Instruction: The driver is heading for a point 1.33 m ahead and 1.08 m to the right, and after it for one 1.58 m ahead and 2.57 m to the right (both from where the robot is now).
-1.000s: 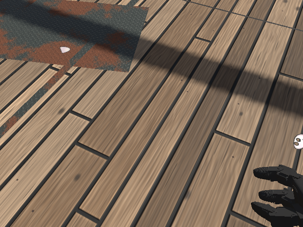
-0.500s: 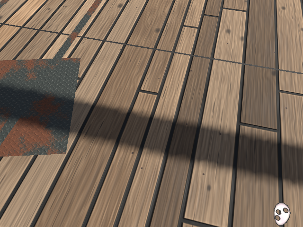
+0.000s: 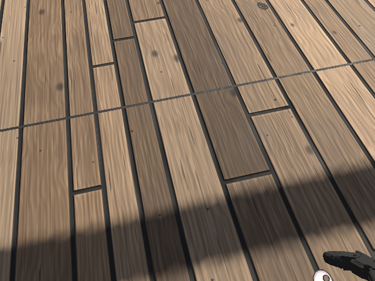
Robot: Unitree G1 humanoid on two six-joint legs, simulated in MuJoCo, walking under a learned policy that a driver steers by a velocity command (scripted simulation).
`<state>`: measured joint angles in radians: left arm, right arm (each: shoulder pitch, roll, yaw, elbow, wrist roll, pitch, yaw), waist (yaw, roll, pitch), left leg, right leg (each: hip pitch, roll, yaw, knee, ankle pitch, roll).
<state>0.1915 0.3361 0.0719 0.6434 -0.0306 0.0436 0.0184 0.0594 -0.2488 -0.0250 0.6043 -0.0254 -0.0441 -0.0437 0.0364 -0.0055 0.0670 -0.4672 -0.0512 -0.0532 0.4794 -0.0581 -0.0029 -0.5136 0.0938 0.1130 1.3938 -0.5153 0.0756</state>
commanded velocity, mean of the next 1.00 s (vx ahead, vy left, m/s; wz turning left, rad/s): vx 0.03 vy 0.00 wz -0.57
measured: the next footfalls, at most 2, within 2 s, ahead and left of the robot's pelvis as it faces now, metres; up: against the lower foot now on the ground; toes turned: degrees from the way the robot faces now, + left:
right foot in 0.28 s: +0.08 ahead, -0.14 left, +0.00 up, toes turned -18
left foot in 0.68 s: +0.17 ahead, +0.08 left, +0.00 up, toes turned -30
